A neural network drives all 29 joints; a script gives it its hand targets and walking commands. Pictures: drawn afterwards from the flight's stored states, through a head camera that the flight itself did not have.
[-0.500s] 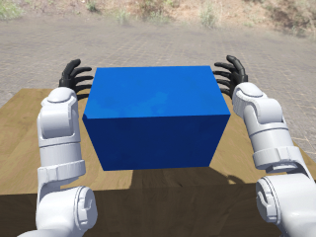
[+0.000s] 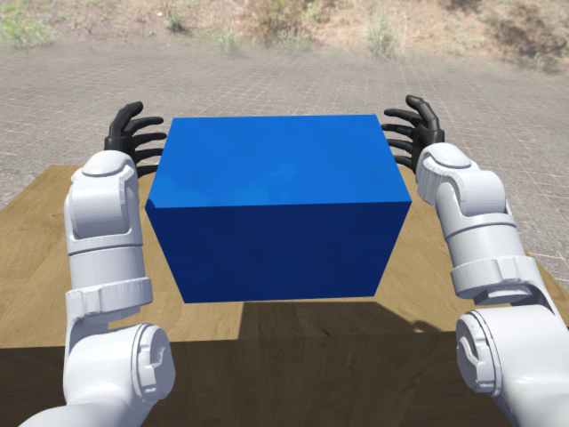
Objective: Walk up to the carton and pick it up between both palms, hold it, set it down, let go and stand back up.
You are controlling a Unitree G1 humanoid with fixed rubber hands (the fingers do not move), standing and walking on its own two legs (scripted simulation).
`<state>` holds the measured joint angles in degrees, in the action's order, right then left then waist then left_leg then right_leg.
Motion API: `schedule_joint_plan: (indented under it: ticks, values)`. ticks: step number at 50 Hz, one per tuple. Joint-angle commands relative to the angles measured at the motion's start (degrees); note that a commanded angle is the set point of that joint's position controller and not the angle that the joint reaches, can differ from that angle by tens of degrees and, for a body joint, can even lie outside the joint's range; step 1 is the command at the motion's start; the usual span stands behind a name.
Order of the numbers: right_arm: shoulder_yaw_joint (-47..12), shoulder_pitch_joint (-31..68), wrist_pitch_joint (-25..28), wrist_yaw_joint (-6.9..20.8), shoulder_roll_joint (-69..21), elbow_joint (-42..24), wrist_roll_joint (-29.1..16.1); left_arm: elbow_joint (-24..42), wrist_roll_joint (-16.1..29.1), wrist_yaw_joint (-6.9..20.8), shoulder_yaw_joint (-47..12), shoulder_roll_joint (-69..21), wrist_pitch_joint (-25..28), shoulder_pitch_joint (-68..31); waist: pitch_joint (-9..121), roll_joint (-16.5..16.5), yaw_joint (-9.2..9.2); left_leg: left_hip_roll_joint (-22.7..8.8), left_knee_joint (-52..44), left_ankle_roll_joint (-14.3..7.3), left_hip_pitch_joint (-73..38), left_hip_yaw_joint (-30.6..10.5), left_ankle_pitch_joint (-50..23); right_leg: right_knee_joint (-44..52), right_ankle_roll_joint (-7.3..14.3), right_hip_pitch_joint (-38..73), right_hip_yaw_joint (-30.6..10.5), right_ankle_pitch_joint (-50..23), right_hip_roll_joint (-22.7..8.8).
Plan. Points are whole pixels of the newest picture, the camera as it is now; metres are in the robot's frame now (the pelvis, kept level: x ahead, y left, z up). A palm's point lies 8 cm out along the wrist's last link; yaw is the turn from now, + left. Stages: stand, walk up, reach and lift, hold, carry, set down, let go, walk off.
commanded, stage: hold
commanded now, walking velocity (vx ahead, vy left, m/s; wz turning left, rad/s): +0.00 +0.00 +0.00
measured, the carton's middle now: (278, 211) +0.39 +0.01 +0.19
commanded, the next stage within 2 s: none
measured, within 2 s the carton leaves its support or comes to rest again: neither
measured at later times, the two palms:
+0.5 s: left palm (134, 166) +0.36 +0.20 +0.27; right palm (427, 159) +0.37 -0.18 +0.28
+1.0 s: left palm (130, 158) +0.36 +0.20 +0.28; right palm (430, 153) +0.36 -0.18 +0.29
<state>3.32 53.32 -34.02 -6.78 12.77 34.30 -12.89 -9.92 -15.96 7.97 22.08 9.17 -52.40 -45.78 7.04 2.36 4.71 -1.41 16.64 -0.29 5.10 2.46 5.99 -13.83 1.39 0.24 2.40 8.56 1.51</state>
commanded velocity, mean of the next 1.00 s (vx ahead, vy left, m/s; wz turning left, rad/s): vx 0.00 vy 0.00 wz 0.00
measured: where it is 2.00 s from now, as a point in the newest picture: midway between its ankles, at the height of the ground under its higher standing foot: outside the picture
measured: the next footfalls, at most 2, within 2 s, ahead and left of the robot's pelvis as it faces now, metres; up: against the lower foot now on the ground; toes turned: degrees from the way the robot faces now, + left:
none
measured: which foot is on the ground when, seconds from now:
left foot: down 0.00-1.00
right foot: down 0.00-1.00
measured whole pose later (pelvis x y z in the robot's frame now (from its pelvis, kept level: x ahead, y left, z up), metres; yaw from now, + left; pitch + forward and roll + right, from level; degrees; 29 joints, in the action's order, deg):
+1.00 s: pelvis +0.00 +0.00 +0.00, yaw +0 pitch -5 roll -1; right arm 3.9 54.2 -33.7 -6.6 13.4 35.0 -12.5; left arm -11.6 -16.3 8.2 21.8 9.1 -52.0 -47.3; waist 6.6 1.8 4.8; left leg -1.3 16.5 -0.5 5.8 2.7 5.8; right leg -14.0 1.2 -0.7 2.0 8.4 1.4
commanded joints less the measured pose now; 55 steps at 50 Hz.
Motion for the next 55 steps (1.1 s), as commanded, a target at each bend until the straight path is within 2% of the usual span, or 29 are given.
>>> schedule_joint_plan:
  ticks: [1, 4, 10, 16, 19, 25, 33, 37, 41, 45, 48, 55]
  values:
    - [-9.59, 37.84, 3.17, 9.65, -23.15, -13.30, -6.95, 3.58, 12.31, 9.97, -20.68, -22.68, 3.78, -36.38, 12.58, -4.71, 1.52, 1.13, -2.44, -0.42, -5.01, -1.26, 1.65, 2.55, -0.57, -2.74, -2.56, -1.82, -0.26]
    - [-9.58, 37.85, 3.34, 9.79, -22.99, -12.05, -7.12, 2.63, 11.82, 10.07, -19.90, -22.36, 3.87, -36.17, 13.46, -4.25, 1.36, 1.18, -2.07, -0.38, -5.93, -1.26, 0.13, 2.51, -0.67, -2.62, -2.43, -2.55, -0.16]
    - [-10.84, 37.42, 3.87, 9.91, -23.17, -13.57, -8.54, 5.23, 12.23, 9.87, -20.36, -23.31, 4.01, -35.77, 16.50, -4.88, 1.32, 1.40, -0.49, 0.44, -8.57, -1.27, -5.66, 1.84, -0.70, -1.93, -2.09, -6.48, 0.32]
    - [-13.00, 36.45, 4.32, 9.54, -22.09, -17.91, -10.44, 8.29, 11.83, 9.03, -20.58, -22.83, 3.53, -32.11, 17.23, -4.43, 0.14, 1.56, 1.13, 0.94, -10.40, -1.24, -12.00, 1.26, -0.50, -0.39, -1.83, -11.63, 1.07]
    - [-15.04, 34.88, 4.31, 8.98, -22.08, -21.35, -11.75, 12.04, 12.39, 8.77, -21.69, -22.80, 3.25, -29.97, 20.04, -3.57, 0.52, 1.83, 2.54, 1.26, -13.00, -1.35, -16.42, 0.48, -0.70, 0.88, -1.75, -16.77, 1.51]
    - [-14.82, 33.15, 3.44, 8.35, -21.96, -22.70, -11.58, 14.13, 12.29, 8.60, -22.01, -22.48, 2.88, -29.67, 16.78, -3.97, 0.82, 1.72, 1.74, 1.04, -11.58, -1.20, -13.82, 1.17, -0.69, 0.22, -2.00, -14.78, 1.42]
    - [-13.20, 33.77, 2.43, 8.47, -22.45, -20.69, -9.91, 12.17, 12.39, 9.35, -22.29, -22.32, 2.44, -31.53, 13.97, -4.49, 1.45, 1.46, -0.22, 0.42, -8.01, -1.23, -7.11, 1.86, -0.55, -0.01, -2.27, -9.36, 0.73]
    - [-12.07, 35.14, 2.44, 8.66, -23.12, -18.80, -8.76, 9.64, 12.12, 9.56, -21.62, -21.96, 2.74, -33.31, 14.11, -4.20, 1.37, 1.74, -1.05, -0.05, -6.83, -0.94, -3.39, 2.20, -0.85, -0.80, -2.35, -6.57, 0.11]
    - [-11.08, 36.58, 2.64, 9.24, -23.23, -16.02, -7.85, 5.62, 11.57, 9.99, -19.79, -21.47, 3.11, -33.85, 12.64, -2.93, 0.54, 1.45, -2.38, -0.89, -5.42, -0.86, 0.44, 2.61, -0.94, -1.45, -2.41, -3.05, -0.12]
    - [-11.83, 38.67, 3.28, 9.52, -24.18, -15.99, -8.06, 4.60, 11.55, 9.88, -19.10, -21.77, 3.74, -35.11, 14.73, -1.98, -0.44, 1.58, -1.71, -1.02, -5.90, -0.80, -1.31, 2.34, -1.11, -1.47, -2.39, -3.93, 0.14]
    - [-11.32, 38.57, 3.33, 9.70, -23.73, -14.67, -8.00, 4.05, 11.55, 9.80, -19.01, -22.02, 3.82, -35.81, 14.61, -2.41, 0.07, 1.38, -1.76, -0.77, -6.27, -0.87, -1.33, 2.24, -0.95, -1.95, -2.04, -3.64, 0.23]
    - [-12.21, 35.81, 3.22, 9.05, -23.20, -15.57, -9.31, 6.70, 12.02, 9.90, -20.14, -22.06, 3.58, -34.08, 16.26, -3.43, 1.05, 1.54, 0.14, 0.21, -9.45, -1.25, -7.88, 1.68, -1.01, -0.84, -2.22, -10.08, 0.52]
